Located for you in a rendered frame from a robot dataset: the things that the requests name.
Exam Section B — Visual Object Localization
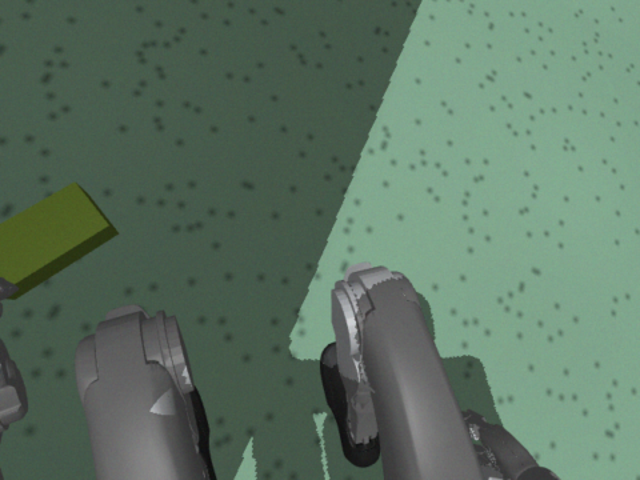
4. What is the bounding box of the left robot hand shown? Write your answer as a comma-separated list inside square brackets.
[0, 277, 19, 301]

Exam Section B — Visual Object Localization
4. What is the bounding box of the right robot foot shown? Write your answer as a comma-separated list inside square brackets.
[320, 342, 380, 468]

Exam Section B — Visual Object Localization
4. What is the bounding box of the carton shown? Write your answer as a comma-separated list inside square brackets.
[0, 182, 119, 300]

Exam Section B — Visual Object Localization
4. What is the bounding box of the left robot arm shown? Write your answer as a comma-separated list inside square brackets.
[0, 294, 28, 480]

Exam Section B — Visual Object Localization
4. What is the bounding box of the right robot hand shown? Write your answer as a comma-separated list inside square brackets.
[461, 409, 540, 480]

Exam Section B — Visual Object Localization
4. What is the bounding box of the left robot foot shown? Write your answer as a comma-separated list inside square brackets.
[189, 385, 217, 480]

